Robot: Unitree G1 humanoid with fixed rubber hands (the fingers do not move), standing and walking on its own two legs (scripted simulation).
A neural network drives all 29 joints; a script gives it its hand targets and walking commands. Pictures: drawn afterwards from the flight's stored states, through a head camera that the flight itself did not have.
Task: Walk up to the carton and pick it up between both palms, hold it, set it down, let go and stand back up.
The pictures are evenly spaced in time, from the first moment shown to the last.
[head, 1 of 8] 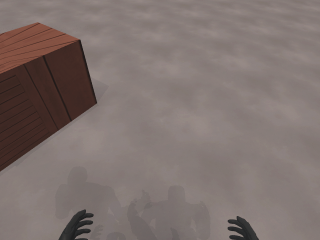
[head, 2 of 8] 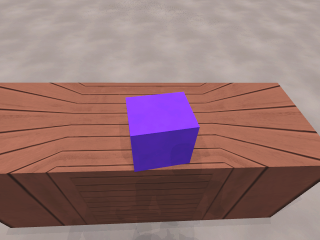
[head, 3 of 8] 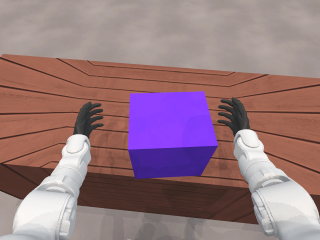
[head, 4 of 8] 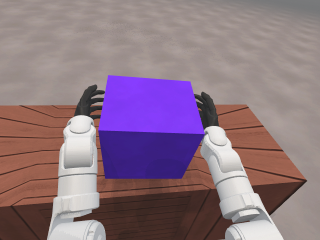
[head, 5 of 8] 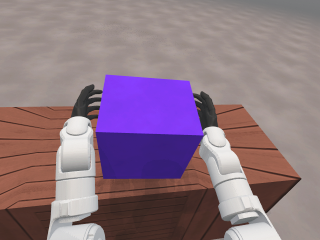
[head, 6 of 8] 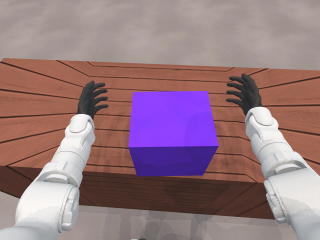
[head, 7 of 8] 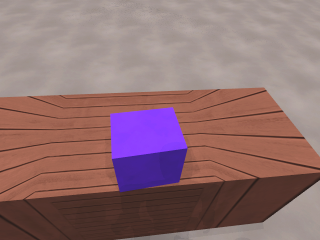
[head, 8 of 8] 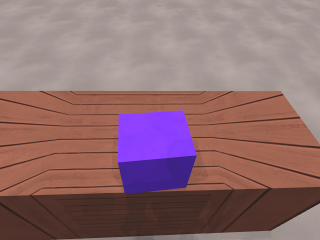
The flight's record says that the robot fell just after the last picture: no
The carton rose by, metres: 0.20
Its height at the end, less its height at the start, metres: +0.00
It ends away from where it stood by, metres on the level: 0.01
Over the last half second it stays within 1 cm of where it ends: yes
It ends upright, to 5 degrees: yes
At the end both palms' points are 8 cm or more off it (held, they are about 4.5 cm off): yes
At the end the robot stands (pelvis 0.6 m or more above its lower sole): yes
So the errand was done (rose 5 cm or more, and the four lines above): yes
